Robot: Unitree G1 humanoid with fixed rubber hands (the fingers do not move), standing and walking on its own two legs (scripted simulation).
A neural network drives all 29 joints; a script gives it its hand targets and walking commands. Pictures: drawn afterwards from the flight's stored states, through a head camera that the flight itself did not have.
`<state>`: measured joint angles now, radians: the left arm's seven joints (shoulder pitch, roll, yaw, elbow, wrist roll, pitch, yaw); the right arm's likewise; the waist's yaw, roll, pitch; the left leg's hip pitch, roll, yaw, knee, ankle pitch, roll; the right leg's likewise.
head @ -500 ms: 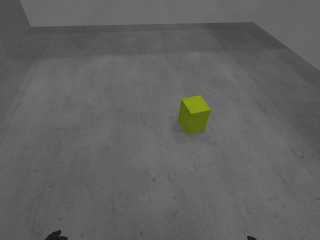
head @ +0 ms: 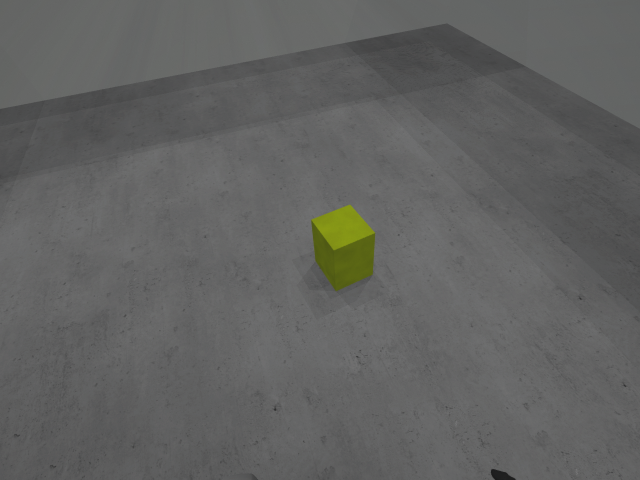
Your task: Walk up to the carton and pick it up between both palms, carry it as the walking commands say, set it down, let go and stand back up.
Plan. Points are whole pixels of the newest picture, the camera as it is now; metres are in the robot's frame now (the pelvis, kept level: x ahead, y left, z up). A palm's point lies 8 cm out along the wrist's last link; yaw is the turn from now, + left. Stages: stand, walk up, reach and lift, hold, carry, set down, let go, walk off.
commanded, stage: walk up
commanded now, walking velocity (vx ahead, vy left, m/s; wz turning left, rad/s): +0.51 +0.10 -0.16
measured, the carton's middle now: (342, 248) +1.08 -0.04 -0.66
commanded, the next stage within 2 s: none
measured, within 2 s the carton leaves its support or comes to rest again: neither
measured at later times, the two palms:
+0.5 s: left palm (157, 351) +0.36 +0.30 -0.13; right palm (482, 414) +0.24 -0.22 -0.12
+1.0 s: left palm (198, 260) +0.54 +0.26 -0.09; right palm (459, 259) +0.55 -0.27 -0.14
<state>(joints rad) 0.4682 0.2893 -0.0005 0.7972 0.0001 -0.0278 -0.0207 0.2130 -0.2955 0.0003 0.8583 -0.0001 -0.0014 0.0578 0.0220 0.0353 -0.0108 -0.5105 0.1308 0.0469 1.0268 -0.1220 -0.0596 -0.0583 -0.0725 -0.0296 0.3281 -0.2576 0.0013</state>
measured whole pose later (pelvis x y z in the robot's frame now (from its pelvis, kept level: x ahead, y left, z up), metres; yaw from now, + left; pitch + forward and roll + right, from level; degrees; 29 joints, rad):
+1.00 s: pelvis +0.48 -0.01 +0.00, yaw -4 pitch -2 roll +3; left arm 0.36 0.27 0.00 0.80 0.00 -0.04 -0.01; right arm 0.21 -0.29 0.00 0.87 0.00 0.00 0.03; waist 0.01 0.03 0.05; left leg -0.42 0.11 0.05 0.99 -0.26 -0.05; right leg -0.13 -0.05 -0.09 0.38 -0.21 -0.04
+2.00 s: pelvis +0.57 -0.04 -0.02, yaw -5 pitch +1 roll -1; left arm 0.21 0.24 0.00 0.80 0.00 0.04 0.01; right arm 0.34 -0.28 0.00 0.87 0.00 0.05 0.01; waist -0.01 0.03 -0.01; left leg -0.25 0.07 0.04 0.53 -0.32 -0.03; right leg -0.35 -0.01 -0.09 0.41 -0.07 -0.02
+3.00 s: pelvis +0.64 -0.06 -0.01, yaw +9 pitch +6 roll -4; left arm 0.12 0.27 0.00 0.81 0.00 0.05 -0.04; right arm 0.52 -0.26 0.00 0.85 0.00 0.01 -0.04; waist -0.06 -0.04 -0.02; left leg -0.24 0.08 -0.17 0.41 -0.28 -0.04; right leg -0.59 -0.02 -0.04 0.92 -0.31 -0.01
